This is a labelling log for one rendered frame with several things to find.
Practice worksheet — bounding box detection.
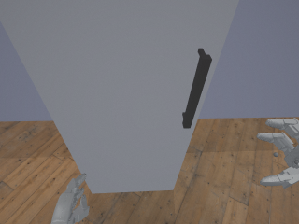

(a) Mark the fridge door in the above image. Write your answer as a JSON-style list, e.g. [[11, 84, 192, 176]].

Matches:
[[0, 0, 239, 194]]

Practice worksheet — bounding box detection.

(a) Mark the robot right hand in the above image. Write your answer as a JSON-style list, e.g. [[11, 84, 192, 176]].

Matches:
[[256, 118, 299, 189]]

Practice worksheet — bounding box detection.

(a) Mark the handle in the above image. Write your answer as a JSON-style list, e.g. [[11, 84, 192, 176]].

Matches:
[[182, 48, 212, 129]]

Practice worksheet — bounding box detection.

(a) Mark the robot left hand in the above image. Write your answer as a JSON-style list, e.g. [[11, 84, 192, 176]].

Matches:
[[51, 173, 90, 224]]

